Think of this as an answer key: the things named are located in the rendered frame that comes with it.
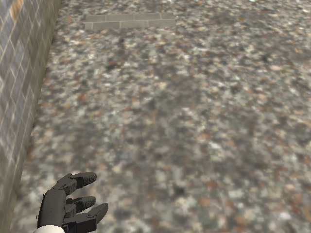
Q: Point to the left robot hand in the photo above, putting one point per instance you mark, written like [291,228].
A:
[56,210]

